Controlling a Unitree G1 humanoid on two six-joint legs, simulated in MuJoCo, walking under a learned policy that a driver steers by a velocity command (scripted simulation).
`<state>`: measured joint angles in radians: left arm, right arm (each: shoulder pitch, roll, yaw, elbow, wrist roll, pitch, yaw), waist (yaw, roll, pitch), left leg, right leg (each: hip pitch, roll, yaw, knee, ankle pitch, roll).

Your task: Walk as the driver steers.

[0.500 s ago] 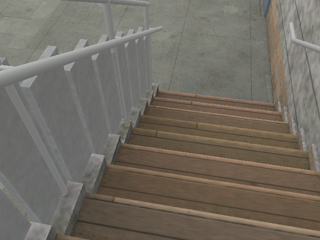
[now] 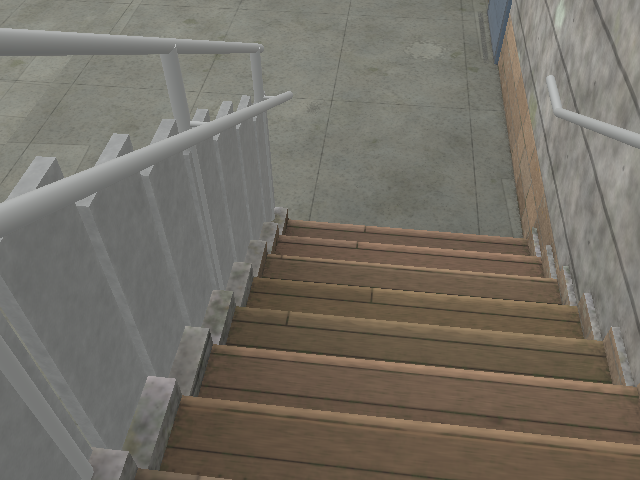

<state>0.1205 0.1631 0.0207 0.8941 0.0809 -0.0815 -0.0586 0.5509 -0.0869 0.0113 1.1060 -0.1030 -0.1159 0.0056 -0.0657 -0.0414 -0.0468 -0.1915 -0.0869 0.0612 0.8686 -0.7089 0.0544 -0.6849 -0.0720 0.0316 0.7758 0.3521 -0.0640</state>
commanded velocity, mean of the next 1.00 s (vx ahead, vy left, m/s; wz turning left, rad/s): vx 0.31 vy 0.00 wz -0.18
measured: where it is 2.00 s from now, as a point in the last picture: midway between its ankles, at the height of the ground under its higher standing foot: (391, 424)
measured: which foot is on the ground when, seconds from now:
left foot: down 0.00-0.12, up 0.14-0.52, down 0.54-1.00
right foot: up 0.00-0.10, down 0.12-0.54, up 0.56-1.00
